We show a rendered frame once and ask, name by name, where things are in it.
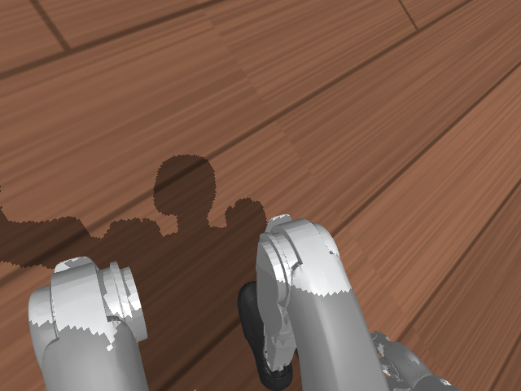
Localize right robot foot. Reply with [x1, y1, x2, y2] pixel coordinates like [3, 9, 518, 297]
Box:
[238, 281, 293, 391]

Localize right robot arm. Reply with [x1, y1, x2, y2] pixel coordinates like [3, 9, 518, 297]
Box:
[413, 375, 461, 391]

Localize right robot hand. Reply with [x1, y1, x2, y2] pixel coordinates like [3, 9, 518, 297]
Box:
[370, 331, 433, 391]

